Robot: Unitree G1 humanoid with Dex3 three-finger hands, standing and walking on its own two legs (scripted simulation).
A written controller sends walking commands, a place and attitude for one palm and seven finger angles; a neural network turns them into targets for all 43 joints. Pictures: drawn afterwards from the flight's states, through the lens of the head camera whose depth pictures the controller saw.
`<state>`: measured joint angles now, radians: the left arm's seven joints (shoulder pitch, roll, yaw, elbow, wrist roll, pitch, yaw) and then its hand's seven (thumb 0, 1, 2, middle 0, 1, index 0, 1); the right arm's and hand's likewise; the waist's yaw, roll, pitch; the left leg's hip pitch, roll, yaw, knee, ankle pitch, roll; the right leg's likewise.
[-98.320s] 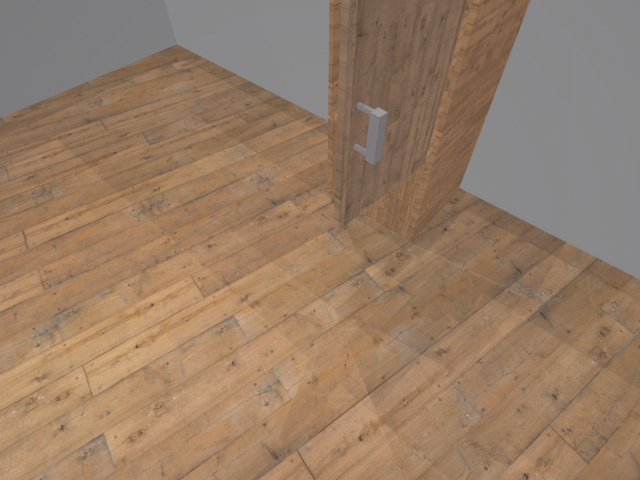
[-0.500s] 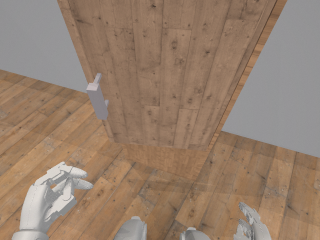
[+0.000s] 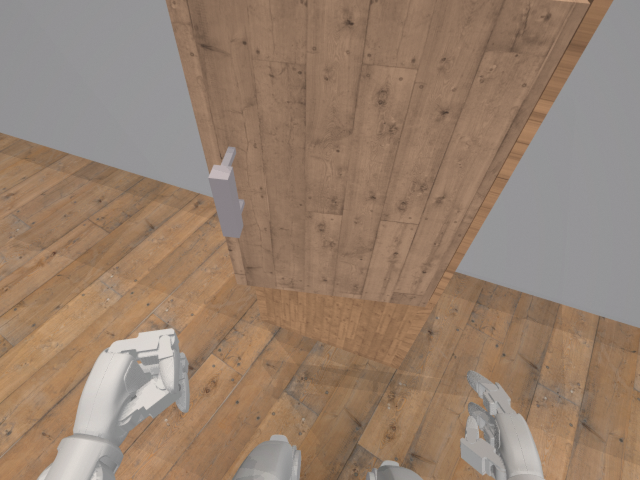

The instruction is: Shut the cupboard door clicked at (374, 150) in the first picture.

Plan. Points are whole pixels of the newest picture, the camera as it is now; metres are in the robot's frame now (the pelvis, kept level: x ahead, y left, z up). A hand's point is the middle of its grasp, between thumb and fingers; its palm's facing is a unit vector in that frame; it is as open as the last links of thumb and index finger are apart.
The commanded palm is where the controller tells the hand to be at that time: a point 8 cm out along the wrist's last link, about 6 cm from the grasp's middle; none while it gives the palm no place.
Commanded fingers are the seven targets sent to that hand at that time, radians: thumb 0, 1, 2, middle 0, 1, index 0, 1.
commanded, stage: raise the hand and make a fist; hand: left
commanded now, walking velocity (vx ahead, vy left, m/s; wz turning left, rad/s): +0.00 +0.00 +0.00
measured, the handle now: (231, 192) +0.48 +0.18 +0.06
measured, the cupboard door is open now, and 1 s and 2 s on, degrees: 13 13 13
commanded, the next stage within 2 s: bring the fist close to the handle in 0.54 s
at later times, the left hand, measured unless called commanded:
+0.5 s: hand (168, 363) +0.23 +0.18 +0.07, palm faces +0.00 -1.00 -0.05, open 3.1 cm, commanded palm +0.20 +0.23 +0.06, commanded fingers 0.00 0.90 0.90 -1.30 -1.50 -1.30 -1.50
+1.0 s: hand (213, 326) +0.28 +0.15 +0.05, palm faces -0.10 -0.99 -0.02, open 3.1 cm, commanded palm +0.27 +0.21 +0.06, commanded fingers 0.00 0.90 0.90 -1.30 -1.50 -1.30 -1.50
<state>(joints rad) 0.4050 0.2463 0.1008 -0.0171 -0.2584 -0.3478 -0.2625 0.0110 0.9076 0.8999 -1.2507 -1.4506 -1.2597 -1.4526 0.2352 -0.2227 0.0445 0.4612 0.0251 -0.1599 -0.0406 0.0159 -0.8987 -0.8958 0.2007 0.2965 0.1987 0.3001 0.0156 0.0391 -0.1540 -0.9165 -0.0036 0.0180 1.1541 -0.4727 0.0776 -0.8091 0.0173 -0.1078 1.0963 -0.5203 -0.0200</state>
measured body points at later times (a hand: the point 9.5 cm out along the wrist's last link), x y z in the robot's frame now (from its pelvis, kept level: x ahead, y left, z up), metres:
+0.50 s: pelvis +0.00 -0.01 +0.00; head +0.05 +0.01 +0.45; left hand +0.22 +0.24 +0.08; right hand +0.17 -0.24 -0.07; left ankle +0.05 +0.07 -0.65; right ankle +0.01 -0.12 -0.65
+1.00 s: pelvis +0.01 -0.02 +0.00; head +0.07 -0.02 +0.45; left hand +0.28 +0.21 +0.06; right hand +0.18 -0.26 -0.08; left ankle +0.05 +0.07 -0.65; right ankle +0.01 -0.12 -0.65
